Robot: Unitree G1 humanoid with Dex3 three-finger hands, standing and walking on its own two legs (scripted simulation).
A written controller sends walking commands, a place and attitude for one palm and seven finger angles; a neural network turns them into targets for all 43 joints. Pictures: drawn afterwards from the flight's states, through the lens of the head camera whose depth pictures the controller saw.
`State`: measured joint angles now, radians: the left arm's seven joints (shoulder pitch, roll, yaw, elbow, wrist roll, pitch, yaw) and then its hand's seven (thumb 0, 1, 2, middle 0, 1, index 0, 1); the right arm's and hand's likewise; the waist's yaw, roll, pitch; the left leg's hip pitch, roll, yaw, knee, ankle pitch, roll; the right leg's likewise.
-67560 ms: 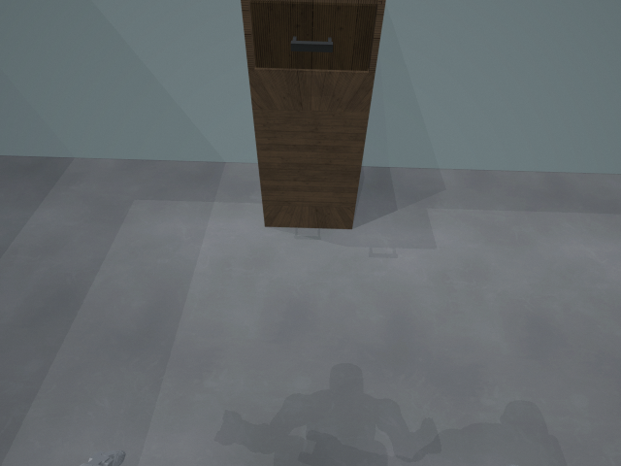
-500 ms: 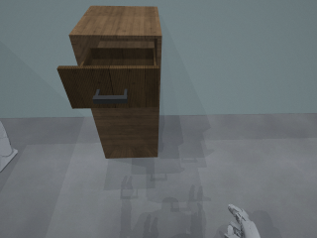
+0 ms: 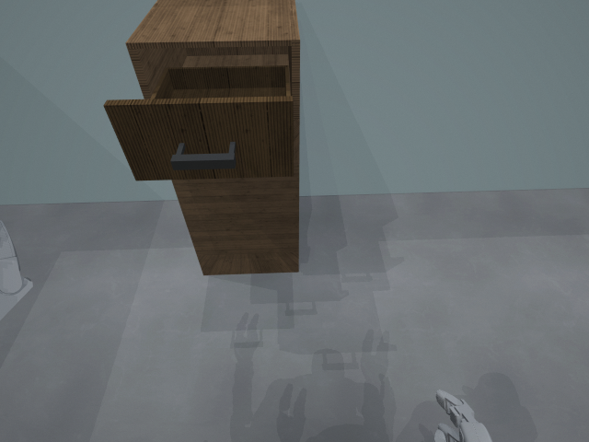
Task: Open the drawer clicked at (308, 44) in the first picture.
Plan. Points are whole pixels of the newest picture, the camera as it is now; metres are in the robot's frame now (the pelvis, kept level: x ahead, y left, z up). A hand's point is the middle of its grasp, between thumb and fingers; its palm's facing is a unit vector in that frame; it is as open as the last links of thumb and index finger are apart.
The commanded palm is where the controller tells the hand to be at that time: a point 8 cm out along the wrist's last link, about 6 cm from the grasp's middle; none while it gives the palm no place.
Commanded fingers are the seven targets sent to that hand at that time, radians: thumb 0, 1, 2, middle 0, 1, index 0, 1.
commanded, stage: stop stepping back and stand still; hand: left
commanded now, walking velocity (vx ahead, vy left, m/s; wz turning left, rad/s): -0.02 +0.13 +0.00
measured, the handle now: (205, 154) +0.61 +0.20 +0.06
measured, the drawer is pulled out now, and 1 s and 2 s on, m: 0.25 0.25 0.25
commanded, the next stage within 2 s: let the arm hang, fingers relaxed in 0.40 s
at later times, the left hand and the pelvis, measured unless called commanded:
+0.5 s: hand (40, 259) +0.22 +0.23 +0.23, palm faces +0.39 -0.78 -0.49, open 7.4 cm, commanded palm none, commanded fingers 0.00 0.90 0.90 -0.20 -0.30 -0.20 -0.30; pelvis +0.03 +0.01 +0.02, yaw +0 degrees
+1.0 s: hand out of the picture -0.03 +0.19 -0.16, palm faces +0.05 -0.98 -0.22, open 7.1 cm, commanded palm none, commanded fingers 0.00 0.90 0.90 -0.20 -0.30 -0.20 -0.30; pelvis +0.00 -0.01 +0.02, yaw +2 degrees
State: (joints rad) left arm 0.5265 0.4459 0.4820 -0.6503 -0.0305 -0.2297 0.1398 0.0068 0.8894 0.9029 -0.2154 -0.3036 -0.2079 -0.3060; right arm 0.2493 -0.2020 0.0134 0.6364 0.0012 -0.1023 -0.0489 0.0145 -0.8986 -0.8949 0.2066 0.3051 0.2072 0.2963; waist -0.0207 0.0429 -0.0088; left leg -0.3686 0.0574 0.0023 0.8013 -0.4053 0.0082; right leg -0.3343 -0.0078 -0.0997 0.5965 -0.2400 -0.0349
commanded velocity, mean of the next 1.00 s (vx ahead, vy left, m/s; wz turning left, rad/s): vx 0.00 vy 0.01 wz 0.00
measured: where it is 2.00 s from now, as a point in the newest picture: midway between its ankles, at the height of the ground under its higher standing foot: outside the picture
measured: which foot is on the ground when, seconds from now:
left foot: down 0.00-1.00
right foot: down 0.00-1.00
